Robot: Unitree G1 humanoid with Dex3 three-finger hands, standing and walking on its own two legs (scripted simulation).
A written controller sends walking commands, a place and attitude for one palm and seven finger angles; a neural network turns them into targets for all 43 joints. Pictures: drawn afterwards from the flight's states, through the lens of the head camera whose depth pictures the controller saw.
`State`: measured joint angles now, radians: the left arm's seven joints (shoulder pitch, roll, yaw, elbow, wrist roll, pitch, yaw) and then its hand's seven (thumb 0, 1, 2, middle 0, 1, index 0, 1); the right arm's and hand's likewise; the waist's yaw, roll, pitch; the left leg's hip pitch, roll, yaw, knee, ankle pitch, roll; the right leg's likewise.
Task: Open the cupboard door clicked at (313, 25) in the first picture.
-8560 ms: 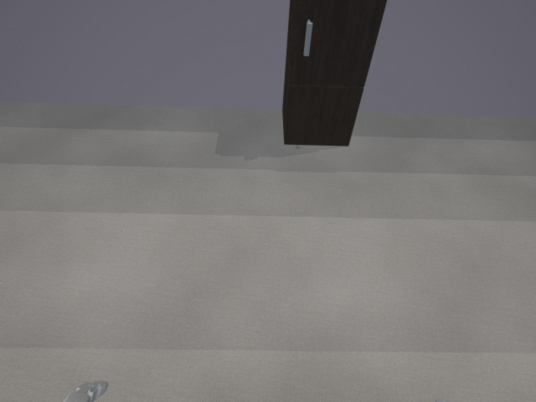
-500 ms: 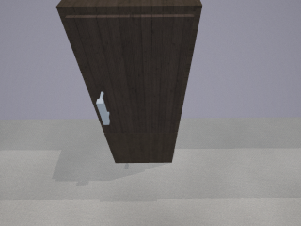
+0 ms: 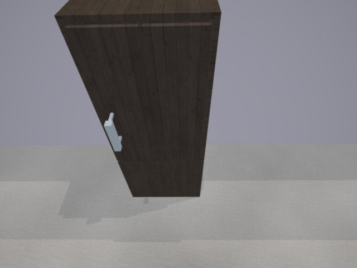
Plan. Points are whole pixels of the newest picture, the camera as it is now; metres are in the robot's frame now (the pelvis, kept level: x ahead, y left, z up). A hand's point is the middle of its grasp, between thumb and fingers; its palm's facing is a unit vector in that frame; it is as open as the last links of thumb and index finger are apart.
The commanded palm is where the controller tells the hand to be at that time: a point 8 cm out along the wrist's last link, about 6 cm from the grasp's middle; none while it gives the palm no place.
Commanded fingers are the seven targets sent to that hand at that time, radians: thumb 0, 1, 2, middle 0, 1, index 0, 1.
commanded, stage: shuffle to correct the standing spot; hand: left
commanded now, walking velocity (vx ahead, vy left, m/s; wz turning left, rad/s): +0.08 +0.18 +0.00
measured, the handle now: (114, 132) +0.56 +0.28 -0.11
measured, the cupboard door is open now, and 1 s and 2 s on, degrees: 0 0 0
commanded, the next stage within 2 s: come to a stop and stand still in 0.16 s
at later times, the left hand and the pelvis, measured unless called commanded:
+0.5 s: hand out of the picture +0.04 +0.22 -0.17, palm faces +0.05 -0.97 -0.25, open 7.4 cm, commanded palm none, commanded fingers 0.00 0.90 0.90 -0.20 -0.30 -0.20 -0.30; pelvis +0.02 +0.03 +0.00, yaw +0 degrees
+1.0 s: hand out of the picture +0.02 +0.20 -0.17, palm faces +0.04 -0.97 -0.23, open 7.3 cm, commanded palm none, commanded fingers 0.00 0.90 0.90 -0.20 -0.30 -0.20 -0.30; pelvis -0.01 +0.02 +0.00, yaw +1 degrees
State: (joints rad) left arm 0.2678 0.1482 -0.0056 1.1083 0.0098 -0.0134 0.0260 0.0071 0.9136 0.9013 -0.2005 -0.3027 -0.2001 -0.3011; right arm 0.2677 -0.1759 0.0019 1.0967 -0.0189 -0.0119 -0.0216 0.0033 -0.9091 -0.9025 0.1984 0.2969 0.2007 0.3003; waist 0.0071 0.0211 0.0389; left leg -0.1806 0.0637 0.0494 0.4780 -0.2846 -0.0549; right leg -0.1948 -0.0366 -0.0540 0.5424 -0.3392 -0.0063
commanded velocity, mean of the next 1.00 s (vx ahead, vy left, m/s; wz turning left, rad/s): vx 0.00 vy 0.01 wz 0.00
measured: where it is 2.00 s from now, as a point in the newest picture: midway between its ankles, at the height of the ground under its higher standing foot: outside the picture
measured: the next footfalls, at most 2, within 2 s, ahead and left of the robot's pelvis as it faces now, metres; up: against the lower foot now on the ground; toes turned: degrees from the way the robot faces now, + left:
none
